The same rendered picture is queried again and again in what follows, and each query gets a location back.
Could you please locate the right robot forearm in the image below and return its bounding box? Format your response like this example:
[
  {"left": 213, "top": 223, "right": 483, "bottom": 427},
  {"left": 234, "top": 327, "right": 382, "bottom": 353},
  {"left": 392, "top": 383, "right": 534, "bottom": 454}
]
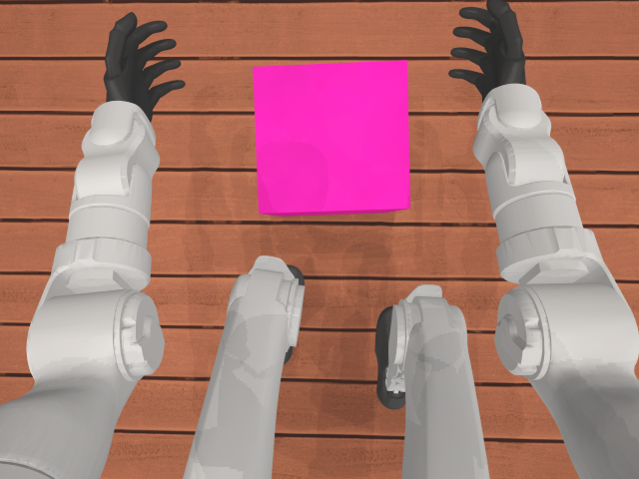
[{"left": 472, "top": 84, "right": 639, "bottom": 365}]

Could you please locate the robot left shin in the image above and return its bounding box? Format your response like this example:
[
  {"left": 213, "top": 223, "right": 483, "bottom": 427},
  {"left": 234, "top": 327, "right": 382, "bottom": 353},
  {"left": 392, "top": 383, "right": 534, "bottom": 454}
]
[{"left": 227, "top": 255, "right": 295, "bottom": 348}]

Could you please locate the robot left hand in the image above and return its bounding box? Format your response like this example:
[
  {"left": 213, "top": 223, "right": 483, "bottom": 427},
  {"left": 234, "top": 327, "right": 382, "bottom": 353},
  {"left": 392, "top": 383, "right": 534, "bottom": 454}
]
[{"left": 104, "top": 12, "right": 186, "bottom": 123}]

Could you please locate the right robot thigh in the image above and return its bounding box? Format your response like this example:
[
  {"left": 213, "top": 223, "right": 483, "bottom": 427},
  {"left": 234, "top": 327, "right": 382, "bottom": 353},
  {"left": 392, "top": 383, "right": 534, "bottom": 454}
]
[{"left": 389, "top": 296, "right": 490, "bottom": 479}]

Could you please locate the right robot upper arm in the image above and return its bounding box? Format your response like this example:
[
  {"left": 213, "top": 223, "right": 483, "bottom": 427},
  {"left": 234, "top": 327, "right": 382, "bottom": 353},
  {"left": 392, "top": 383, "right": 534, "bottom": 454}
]
[{"left": 494, "top": 282, "right": 639, "bottom": 479}]

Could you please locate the carton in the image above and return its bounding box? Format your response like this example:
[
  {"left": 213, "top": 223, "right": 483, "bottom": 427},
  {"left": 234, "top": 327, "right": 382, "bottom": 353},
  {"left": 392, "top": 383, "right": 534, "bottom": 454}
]
[{"left": 253, "top": 60, "right": 410, "bottom": 217}]

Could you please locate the robot right hand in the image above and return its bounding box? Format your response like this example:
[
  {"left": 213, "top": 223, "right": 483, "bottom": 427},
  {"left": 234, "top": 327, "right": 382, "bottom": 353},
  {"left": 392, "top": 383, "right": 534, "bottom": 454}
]
[{"left": 448, "top": 0, "right": 526, "bottom": 103}]

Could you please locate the left robot forearm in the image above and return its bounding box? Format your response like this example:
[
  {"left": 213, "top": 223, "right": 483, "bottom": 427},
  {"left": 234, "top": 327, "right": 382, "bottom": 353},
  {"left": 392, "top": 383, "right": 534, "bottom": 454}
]
[{"left": 27, "top": 101, "right": 160, "bottom": 379}]

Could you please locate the left robot upper arm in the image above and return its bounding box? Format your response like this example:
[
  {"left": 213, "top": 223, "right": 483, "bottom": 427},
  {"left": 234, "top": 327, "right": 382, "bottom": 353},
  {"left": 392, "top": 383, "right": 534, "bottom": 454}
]
[{"left": 0, "top": 288, "right": 165, "bottom": 479}]

